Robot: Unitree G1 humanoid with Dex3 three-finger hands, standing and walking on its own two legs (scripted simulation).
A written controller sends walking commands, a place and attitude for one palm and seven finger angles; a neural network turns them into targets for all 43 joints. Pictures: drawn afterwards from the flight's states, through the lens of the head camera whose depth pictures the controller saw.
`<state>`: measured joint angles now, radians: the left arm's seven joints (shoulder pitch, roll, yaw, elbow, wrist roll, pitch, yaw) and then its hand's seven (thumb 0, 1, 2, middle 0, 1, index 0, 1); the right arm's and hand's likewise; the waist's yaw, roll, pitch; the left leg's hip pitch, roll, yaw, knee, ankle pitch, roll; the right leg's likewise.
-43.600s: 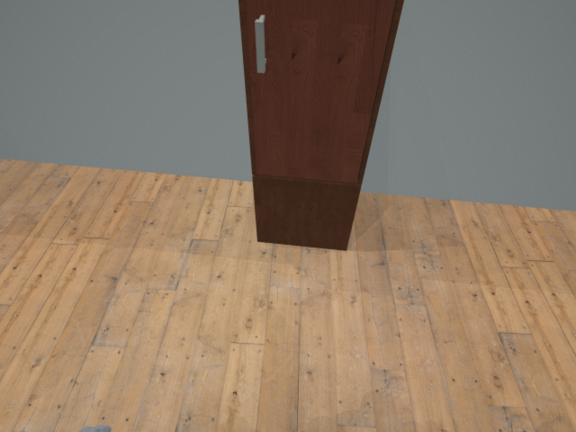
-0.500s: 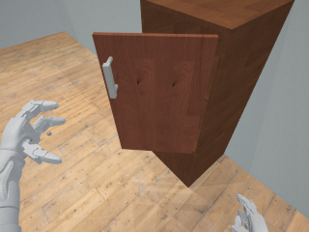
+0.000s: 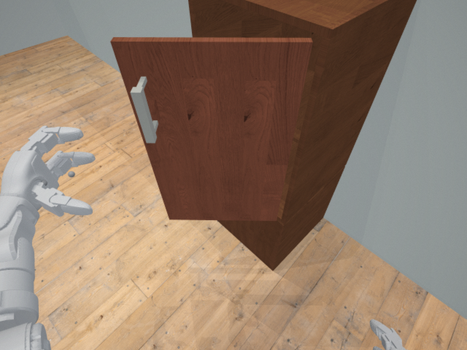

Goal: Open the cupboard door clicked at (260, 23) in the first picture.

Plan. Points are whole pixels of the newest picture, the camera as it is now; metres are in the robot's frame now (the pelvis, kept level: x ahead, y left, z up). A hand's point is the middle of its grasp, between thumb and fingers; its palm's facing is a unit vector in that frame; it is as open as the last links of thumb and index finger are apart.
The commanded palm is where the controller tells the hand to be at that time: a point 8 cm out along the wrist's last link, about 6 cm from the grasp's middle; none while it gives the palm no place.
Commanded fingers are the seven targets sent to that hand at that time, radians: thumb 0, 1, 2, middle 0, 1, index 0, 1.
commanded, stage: move the hooked fingers beside the handle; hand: left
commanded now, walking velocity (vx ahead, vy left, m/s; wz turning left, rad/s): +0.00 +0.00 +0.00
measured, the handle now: (147, 110) +0.54 +0.20 +0.13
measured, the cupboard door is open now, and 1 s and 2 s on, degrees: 45 45 45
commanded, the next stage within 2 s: slide the fingers in behind the handle in 1.84 s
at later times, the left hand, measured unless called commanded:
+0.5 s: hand (89, 152) +0.41 +0.27 +0.13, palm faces +0.05 -1.00 +0.00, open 14.0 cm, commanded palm +0.39 +0.32 +0.13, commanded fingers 0.00 -0.50 0.30 -0.30 -1.20 -0.30 -1.20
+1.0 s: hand (106, 130) +0.48 +0.27 +0.12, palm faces +0.04 -1.00 +0.01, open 14.0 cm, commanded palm +0.46 +0.31 +0.13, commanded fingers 0.00 -0.50 0.30 -0.30 -1.20 -0.30 -1.20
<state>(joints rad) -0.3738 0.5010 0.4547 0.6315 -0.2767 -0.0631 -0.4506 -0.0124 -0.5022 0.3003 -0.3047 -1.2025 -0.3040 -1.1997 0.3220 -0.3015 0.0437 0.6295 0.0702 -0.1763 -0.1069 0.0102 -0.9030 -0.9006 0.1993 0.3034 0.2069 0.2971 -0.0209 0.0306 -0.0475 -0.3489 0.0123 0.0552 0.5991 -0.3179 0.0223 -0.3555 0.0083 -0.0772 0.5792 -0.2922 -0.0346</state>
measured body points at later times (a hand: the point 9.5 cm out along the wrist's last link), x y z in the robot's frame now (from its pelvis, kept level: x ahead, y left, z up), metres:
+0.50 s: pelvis +0.00 +0.02 +0.00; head +0.03 +0.02 +0.45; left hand +0.40 +0.32 +0.14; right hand +0.10 -0.24 -0.10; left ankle -0.01 +0.10 -0.73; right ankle +0.00 -0.10 -0.73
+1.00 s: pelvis +0.00 +0.02 -0.01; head +0.07 +0.03 +0.44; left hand +0.47 +0.32 +0.13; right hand +0.02 -0.25 -0.12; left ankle -0.01 +0.10 -0.73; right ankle +0.00 -0.10 -0.73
